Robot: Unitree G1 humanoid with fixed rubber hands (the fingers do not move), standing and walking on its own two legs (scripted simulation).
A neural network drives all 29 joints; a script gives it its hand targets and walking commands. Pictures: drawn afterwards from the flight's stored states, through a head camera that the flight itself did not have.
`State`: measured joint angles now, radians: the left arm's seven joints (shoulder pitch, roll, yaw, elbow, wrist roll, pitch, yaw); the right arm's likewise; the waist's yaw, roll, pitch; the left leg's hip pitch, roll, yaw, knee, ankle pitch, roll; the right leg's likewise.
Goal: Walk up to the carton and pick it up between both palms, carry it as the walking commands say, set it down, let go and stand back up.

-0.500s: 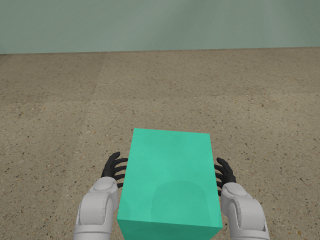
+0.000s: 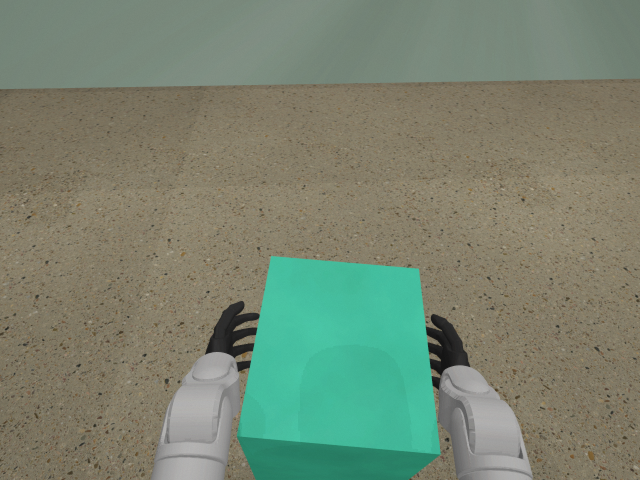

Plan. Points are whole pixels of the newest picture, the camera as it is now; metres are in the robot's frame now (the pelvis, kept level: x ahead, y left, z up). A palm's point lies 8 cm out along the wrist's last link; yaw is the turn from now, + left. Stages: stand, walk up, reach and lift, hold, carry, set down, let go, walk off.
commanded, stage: carry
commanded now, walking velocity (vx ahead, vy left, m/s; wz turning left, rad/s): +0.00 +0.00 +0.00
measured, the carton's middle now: (333, 379) +0.29 +0.00 -0.04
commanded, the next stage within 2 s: hold in 0.36 s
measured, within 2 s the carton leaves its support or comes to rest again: neither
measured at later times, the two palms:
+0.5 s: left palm (221, 360) +0.28 +0.14 +0.03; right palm (455, 374) +0.27 -0.15 +0.03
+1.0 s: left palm (229, 352) +0.28 +0.12 +0.05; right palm (470, 369) +0.27 -0.16 +0.04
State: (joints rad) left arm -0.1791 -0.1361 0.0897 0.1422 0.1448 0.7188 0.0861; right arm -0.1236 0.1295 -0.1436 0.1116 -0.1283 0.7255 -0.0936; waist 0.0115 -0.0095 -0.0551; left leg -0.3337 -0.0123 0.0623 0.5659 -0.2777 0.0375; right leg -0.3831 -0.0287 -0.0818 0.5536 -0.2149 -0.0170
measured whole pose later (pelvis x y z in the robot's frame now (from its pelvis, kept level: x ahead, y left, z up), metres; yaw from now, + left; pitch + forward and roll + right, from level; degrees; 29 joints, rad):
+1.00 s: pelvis -0.01 -0.01 +0.01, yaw +4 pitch -8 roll -1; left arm -0.31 -0.16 0.18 0.37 0.28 0.70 0.01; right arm -0.22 0.14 -0.23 0.27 -0.21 0.75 -0.06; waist -0.04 0.00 0.00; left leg -0.10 -0.02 -0.02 0.45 -0.22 0.02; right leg -0.11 0.01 -0.06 0.40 -0.17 -0.02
